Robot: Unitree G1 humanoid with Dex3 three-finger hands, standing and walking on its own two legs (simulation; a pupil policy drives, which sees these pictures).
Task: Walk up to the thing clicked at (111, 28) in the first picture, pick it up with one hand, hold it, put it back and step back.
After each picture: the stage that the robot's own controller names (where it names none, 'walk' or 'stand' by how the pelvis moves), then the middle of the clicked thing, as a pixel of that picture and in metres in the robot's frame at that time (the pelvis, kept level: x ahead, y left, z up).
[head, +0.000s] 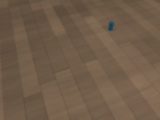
stand; (110, 26) +1.74 -0.40 -0.72
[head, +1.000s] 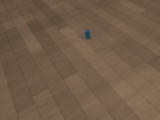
walk; (87, 34) +1.62 +0.03 -0.69
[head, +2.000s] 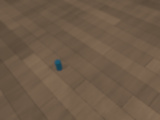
walk; (58, 65) +1.04 +0.33 -0.72
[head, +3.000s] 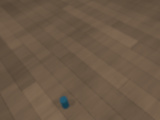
walk; (64, 102) +0.63 +0.25 -0.72
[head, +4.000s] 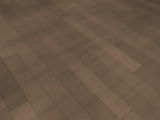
walk; out of the picture +0.42 +0.16 -0.70
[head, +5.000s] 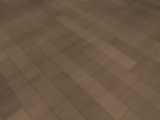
stand; out of the picture +0.36 +0.20 -0.72
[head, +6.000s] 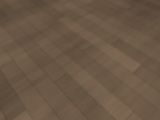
stand; out of the picture +0.35 +0.18 -0.72
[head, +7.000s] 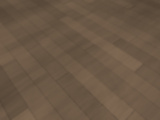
stand; out of the picture +0.36 +0.19 -0.73
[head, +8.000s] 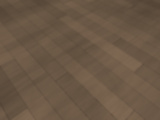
stand; out of the picture +0.35 +0.19 -0.73
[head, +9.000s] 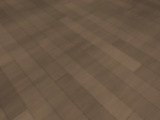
stand; out of the picture +0.36 +0.19 -0.73
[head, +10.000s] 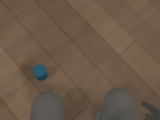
go down; (40, 73) +0.43 +0.18 -0.41
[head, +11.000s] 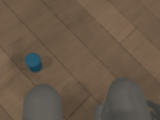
go down; (34, 63) +0.45 +0.19 -0.32
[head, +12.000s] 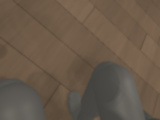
close in; out of the picture +0.45 +0.23 -0.23
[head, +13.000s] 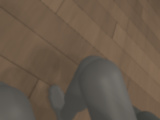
close; out of the picture +0.44 +0.25 -0.23
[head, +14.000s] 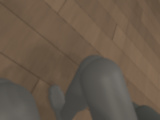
lift; out of the picture +0.42 +0.22 -0.23
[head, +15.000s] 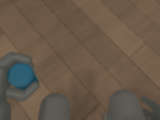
lift; (25, 79) +0.33 +0.20 -0.04
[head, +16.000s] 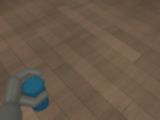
hold; (36, 94) +0.32 +0.17 +0.01
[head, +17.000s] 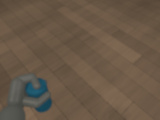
hold; (39, 95) +0.32 +0.17 +0.00
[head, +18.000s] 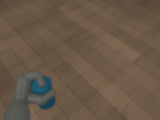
crouch; (44, 93) +0.33 +0.15 -0.01
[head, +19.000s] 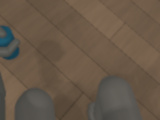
crouch; (5, 44) +0.48 +0.21 -0.09
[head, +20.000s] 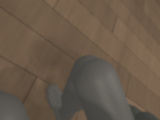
lower; out of the picture +0.45 +0.26 -0.23
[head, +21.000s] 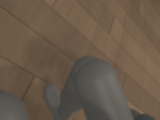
lower; out of the picture +0.46 +0.26 -0.24
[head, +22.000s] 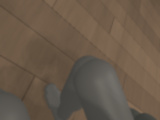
lower; out of the picture +0.46 +0.26 -0.24
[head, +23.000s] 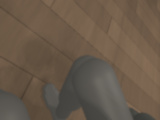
lower; out of the picture +0.46 +0.26 -0.24
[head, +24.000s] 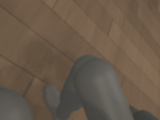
loosen; out of the picture +0.45 +0.23 -0.24
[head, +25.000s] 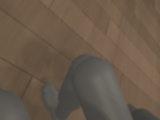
withdraw; out of the picture +0.45 +0.23 -0.24
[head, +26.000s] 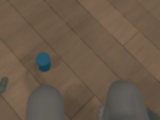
walk; (43, 62) +0.47 +0.17 -0.33
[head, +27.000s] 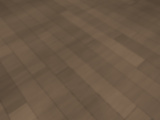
stand; out of the picture +0.38 +0.13 -0.66
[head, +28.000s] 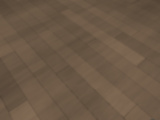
stand; out of the picture +0.39 +0.15 -0.67
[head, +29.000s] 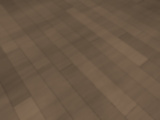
stand; out of the picture +0.40 +0.14 -0.69
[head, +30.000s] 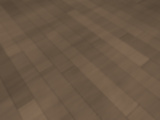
walk; out of the picture +0.40 +0.15 -0.72
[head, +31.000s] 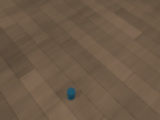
walk; (71, 94) +0.56 +0.06 -0.70
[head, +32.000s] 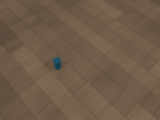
walk; (57, 63) +0.84 +0.20 -0.70
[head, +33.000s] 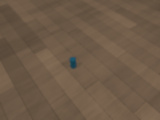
stand; (73, 62) +1.05 +0.15 -0.70
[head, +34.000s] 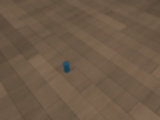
stand; (66, 67) +1.05 +0.18 -0.72
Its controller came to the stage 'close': yes
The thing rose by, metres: 0.72
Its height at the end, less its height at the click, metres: +0.00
